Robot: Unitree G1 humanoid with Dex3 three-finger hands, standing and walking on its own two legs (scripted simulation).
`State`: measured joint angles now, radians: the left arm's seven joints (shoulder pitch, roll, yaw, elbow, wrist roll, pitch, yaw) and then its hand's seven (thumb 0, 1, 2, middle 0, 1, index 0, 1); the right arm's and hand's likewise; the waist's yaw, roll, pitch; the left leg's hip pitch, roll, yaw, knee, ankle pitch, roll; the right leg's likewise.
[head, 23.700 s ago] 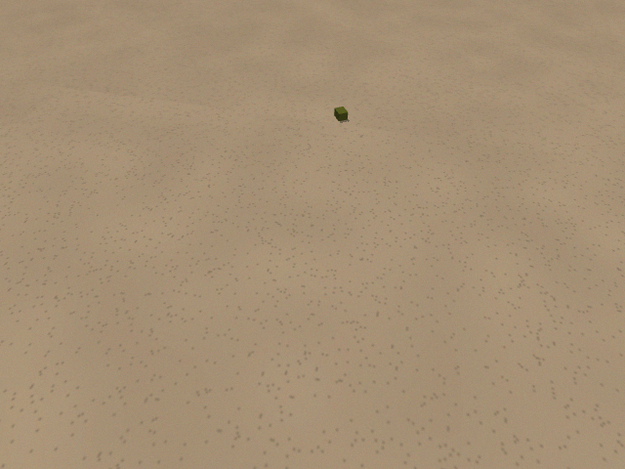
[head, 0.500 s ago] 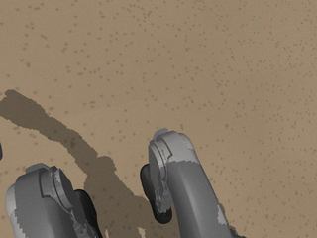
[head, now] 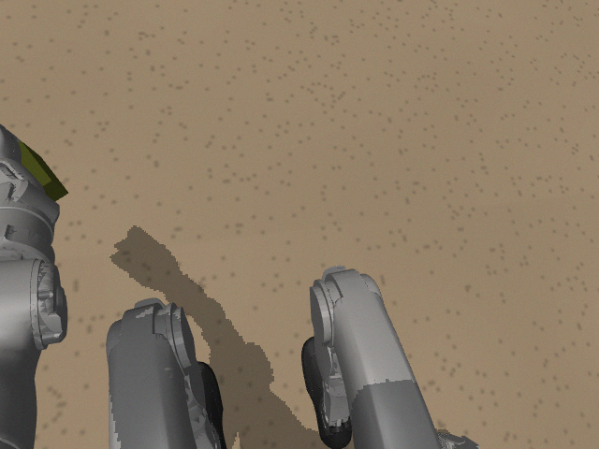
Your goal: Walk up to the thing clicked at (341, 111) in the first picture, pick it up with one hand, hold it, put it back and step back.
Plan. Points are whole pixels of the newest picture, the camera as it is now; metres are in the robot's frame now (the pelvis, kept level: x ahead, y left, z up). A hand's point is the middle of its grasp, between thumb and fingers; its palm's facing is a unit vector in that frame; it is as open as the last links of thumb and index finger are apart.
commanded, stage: lift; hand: left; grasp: from above
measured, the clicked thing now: (26, 179) +0.51 +0.32 -0.12
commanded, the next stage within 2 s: hold in 1.22 s
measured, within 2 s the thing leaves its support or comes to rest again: neither
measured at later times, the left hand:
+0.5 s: hand out of the picture +0.39 +0.29 +0.09, palm faces -0.33 -0.29 -0.90, open 9.7 cm
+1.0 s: hand out of the picture +0.39 +0.27 +0.25, palm faces -0.34 -0.31 -0.88, open 9.7 cm
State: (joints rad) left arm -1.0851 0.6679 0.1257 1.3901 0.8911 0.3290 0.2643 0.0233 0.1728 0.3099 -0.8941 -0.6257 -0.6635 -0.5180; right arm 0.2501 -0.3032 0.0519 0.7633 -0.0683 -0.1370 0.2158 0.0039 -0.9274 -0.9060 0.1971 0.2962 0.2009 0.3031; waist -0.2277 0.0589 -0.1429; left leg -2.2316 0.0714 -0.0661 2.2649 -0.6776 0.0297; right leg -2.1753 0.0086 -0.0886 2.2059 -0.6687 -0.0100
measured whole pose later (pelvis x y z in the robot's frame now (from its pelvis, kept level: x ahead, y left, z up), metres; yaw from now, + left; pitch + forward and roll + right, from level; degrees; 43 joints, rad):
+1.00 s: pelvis +0.07 +0.00 +0.33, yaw +6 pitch +17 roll -2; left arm -0.52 0.29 -0.15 0.99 0.73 0.50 0.26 0.00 0.13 0.42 -0.86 -0.66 -0.64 -0.55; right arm 0.26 -0.23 0.01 0.82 0.05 -0.14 -0.06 0.01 -0.90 -0.90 0.20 0.30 0.20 0.30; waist -0.08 0.05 -0.15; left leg -0.87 0.05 0.00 1.03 -0.46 0.00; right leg -0.84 0.01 -0.04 0.99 -0.46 -0.01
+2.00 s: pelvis +0.09 +0.00 +0.39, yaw +6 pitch +5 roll +0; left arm -0.42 0.22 -0.26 0.84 0.74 0.60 0.17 0.03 0.18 0.33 -0.87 -0.62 -0.66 -0.51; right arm 0.22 -0.26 0.02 0.78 0.06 -0.12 0.02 0.01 -0.90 -0.90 0.20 0.30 0.20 0.30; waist -0.01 0.05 -0.07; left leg -0.38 0.02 0.03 0.59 -0.29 0.00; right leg -0.37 -0.01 -0.02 0.60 -0.31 -0.01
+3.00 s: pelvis +0.09 +0.00 +0.40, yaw +6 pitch +2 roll +0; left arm -0.36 0.25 -0.33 0.61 0.79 0.70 0.00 0.04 0.16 0.31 -0.94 -0.55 -0.71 -0.47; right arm 0.17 -0.26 0.04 0.72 0.07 -0.11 0.02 0.01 -0.91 -0.90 0.20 0.30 0.20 0.30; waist 0.02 0.06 -0.05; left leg -0.28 0.01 0.03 0.50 -0.26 0.00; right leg -0.28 -0.01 -0.02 0.52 -0.28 0.00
